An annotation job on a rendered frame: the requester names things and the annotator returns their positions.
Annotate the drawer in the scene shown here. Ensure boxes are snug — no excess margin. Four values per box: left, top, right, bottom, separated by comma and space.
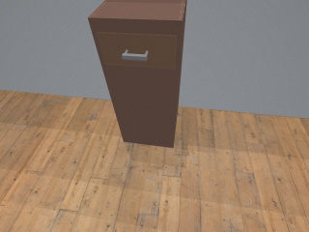
98, 32, 177, 69

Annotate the cabinet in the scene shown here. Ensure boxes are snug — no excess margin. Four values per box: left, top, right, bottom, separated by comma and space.
88, 0, 187, 148

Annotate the handle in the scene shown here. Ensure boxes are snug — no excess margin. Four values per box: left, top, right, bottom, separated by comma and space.
122, 50, 149, 61

